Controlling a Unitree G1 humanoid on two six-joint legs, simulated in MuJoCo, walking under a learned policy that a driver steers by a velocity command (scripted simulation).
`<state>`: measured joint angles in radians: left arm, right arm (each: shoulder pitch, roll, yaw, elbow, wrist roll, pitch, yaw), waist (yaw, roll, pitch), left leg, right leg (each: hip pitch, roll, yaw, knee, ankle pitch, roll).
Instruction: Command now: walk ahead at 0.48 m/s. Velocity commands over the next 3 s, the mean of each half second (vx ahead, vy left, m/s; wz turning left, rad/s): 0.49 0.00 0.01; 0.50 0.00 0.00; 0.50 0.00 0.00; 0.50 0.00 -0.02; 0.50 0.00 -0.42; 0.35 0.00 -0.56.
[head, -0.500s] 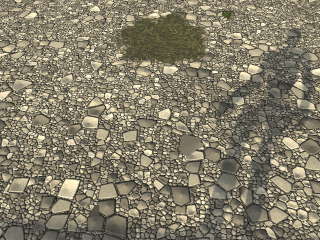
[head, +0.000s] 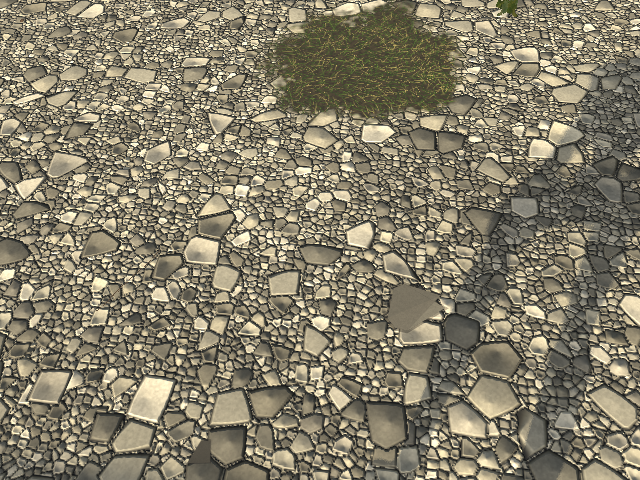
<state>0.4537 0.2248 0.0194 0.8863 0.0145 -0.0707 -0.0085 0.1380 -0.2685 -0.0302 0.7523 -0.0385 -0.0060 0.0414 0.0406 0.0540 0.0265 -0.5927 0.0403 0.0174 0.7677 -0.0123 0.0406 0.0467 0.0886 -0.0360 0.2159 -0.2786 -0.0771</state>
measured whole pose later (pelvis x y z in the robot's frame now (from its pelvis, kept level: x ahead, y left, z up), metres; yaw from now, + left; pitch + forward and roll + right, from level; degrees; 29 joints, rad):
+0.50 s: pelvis +0.27 +0.01 -0.04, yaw +0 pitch +0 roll +2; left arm 0.02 0.28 0.07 0.81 0.03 -0.02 -0.06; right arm 0.50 -0.26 -0.04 1.00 -0.04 -0.12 -0.01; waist -0.09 -0.03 0.04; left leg 0.01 -0.08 0.04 0.58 -0.58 0.06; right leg -0.61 -0.05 0.02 0.62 0.40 -0.07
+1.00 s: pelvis +0.58 -0.02 -0.17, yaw +0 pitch +0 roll -3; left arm 0.43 0.21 0.04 1.06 0.01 -0.08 -0.01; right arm 0.02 -0.21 -0.01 0.88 -0.03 -0.04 0.03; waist 0.06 0.02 0.06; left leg -0.55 0.05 0.04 0.64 -0.08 0.07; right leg -0.01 0.08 -0.08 0.32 -0.32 -0.06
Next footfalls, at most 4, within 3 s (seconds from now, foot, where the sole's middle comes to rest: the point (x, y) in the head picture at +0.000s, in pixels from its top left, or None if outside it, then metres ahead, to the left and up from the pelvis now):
0.08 left None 0.14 0.10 -0.78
0.64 right None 0.53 -0.11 -0.95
1.06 left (327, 390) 0.76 0.08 -0.95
1.60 right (394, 293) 1.06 -0.10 -0.95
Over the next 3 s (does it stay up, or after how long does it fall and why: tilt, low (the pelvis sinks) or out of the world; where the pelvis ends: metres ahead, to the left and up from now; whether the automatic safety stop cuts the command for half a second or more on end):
stays up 1.54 -0.13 -0.17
